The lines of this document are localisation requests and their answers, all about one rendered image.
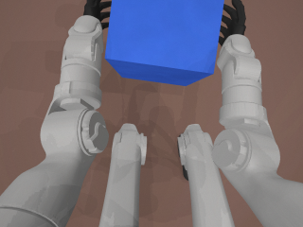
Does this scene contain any robot left hand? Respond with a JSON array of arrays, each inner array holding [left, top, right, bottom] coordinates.
[[83, 0, 112, 30]]

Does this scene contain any robot right upper arm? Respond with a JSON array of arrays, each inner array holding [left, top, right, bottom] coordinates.
[[211, 127, 303, 227]]

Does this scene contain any carton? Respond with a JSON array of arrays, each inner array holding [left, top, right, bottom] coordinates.
[[104, 0, 224, 86]]

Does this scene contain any robot right foot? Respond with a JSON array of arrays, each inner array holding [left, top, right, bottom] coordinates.
[[177, 135, 188, 180]]

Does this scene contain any left robot thigh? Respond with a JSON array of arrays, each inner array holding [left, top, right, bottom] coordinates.
[[98, 130, 147, 227]]

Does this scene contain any robot left upper arm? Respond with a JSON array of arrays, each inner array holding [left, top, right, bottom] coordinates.
[[0, 108, 109, 227]]

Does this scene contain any robot right forearm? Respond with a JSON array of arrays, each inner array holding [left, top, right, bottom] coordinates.
[[216, 34, 276, 141]]

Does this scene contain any robot right hand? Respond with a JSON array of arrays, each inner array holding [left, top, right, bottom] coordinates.
[[218, 0, 246, 47]]

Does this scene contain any robot left forearm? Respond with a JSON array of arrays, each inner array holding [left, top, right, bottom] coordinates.
[[40, 15, 104, 144]]

